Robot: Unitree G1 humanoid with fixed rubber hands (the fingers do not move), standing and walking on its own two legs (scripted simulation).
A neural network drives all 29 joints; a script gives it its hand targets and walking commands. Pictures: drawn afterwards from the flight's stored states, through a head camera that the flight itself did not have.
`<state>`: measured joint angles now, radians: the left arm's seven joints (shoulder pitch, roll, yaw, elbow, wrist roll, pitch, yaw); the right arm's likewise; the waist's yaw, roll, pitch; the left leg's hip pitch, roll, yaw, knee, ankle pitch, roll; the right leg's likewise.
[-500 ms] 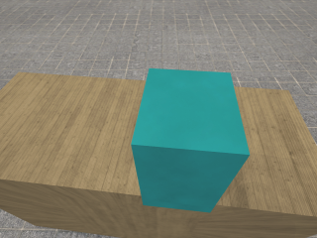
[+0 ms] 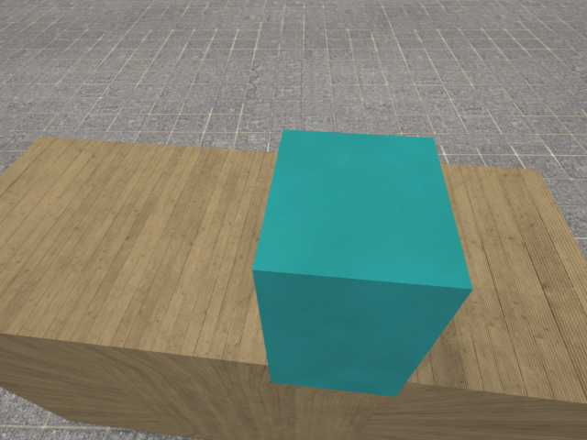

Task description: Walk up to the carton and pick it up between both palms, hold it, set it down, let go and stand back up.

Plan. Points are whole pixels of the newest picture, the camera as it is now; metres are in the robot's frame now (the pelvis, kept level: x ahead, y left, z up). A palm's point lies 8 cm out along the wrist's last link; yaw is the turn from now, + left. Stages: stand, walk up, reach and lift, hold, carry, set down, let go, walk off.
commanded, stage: reach and lift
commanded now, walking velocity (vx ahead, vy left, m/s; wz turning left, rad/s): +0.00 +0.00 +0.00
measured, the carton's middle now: (343, 273) +0.32 -0.04 +0.08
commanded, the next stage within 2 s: none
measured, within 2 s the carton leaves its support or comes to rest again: neither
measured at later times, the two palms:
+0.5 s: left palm out of the picture +0.04 +0.14 -0.10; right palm out of the picture +0.04 -0.21 -0.10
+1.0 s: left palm out of the picture -0.01 +0.21 -0.06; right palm out of the picture +0.02 -0.19 -0.06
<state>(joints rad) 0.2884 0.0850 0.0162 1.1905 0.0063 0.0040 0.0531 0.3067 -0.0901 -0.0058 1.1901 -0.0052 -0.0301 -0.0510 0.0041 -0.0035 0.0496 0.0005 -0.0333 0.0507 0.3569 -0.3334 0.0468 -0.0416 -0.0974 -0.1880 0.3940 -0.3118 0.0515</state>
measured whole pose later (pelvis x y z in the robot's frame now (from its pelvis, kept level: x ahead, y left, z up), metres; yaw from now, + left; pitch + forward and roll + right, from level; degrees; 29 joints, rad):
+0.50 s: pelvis -0.11 -0.05 +0.00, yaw -4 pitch -4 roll +0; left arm 0.12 0.06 0.15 0.22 0.11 0.89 -0.11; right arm 0.12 -0.07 0.17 0.45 0.20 0.40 -0.18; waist 0.03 -0.04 0.19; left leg -0.17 0.06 0.05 0.51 -0.27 -0.03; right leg -0.23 0.03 -0.02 0.50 -0.20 -0.03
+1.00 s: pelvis -0.13 -0.05 -0.01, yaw +3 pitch -7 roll -1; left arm 0.23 0.27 0.08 0.26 -0.06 0.55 -0.13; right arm 0.37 -0.02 0.12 0.06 0.11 0.54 -0.22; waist 0.04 0.03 0.10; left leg -0.20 0.10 0.06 0.56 -0.24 0.00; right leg -0.18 0.04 -0.07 0.51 -0.21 -0.03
